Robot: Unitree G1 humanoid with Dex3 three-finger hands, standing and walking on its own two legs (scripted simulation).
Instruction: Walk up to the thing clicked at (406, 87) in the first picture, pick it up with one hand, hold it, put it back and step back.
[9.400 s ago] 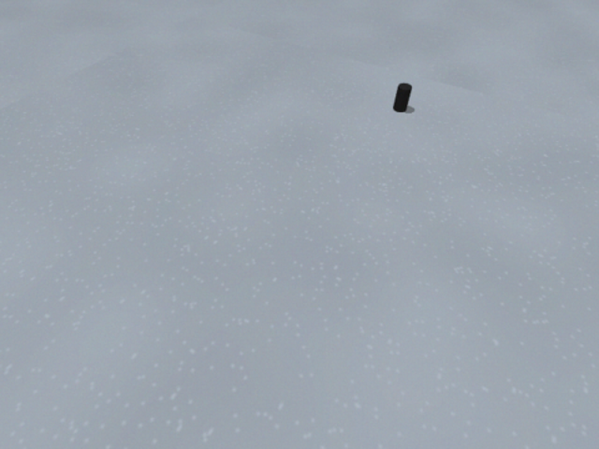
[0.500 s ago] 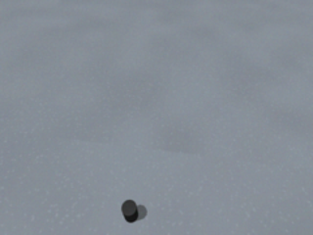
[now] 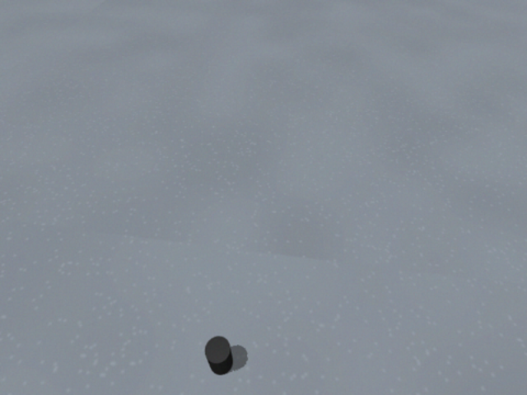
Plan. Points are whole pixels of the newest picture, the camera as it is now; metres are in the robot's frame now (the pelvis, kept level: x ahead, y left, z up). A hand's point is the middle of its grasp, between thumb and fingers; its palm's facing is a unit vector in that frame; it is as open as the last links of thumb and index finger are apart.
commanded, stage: stand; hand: left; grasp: from the side
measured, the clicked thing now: (219, 356) +0.37 +0.14 -0.71
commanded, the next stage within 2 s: go down in 0.20 s
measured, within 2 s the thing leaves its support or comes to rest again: neither
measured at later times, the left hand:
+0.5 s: hand out of the picture +0.15 +0.25 -0.17, palm faces +0.06 -0.95 -0.31, open 10.0 cm
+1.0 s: hand out of the picture +0.14 +0.27 -0.21, palm faces +0.06 -0.95 -0.30, open 17.0 cm
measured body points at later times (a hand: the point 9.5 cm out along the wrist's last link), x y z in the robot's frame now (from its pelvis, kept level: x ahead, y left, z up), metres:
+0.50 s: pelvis -0.01 +0.00 -0.02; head +0.05 +0.01 +0.43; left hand +0.14 +0.30 -0.15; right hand +0.09 -0.27 -0.14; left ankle +0.00 +0.12 -0.75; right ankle +0.00 -0.14 -0.75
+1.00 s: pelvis -0.01 +0.00 -0.08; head +0.07 +0.02 +0.36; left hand +0.13 +0.32 -0.19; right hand +0.15 -0.26 -0.17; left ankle +0.00 +0.12 -0.75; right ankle +0.00 -0.14 -0.75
